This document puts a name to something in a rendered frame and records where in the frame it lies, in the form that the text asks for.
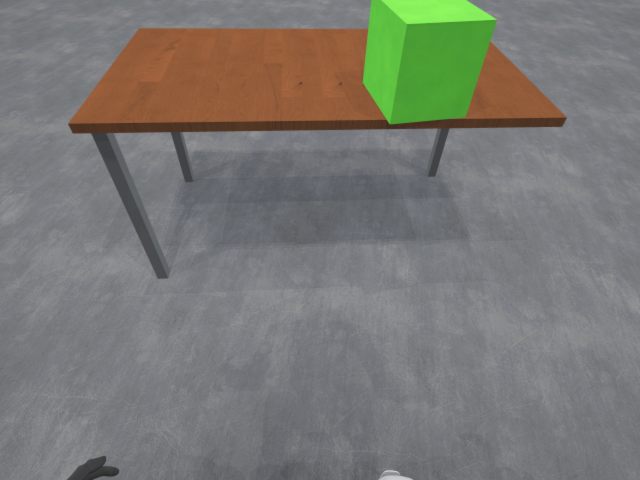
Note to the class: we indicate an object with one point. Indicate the robot left hand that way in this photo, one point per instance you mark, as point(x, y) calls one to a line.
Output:
point(93, 469)

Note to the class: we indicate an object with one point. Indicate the carton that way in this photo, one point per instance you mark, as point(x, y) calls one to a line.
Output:
point(423, 57)

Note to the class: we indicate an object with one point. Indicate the right robot shin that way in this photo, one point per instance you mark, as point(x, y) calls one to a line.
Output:
point(388, 473)

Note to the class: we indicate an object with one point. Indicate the table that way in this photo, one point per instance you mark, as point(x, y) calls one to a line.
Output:
point(215, 79)

